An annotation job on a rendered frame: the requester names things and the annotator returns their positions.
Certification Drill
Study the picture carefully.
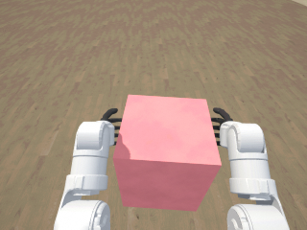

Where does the right robot upper arm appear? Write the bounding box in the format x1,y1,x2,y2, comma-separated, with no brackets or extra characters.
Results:
226,203,289,230

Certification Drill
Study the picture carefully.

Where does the carton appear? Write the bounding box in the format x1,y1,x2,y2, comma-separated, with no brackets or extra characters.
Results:
112,94,222,212

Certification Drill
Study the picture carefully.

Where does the right robot forearm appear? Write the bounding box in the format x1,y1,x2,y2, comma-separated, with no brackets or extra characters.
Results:
220,121,290,230

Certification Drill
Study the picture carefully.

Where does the robot right hand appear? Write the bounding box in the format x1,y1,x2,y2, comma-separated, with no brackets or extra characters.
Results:
210,107,233,146

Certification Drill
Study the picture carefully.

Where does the left robot forearm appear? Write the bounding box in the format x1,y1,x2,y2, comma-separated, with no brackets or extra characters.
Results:
54,120,115,230

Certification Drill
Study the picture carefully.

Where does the robot left hand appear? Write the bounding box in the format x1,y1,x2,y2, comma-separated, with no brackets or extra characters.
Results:
100,108,123,146

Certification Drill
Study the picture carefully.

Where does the left robot upper arm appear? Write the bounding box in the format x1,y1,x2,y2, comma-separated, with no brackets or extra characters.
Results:
55,199,110,230

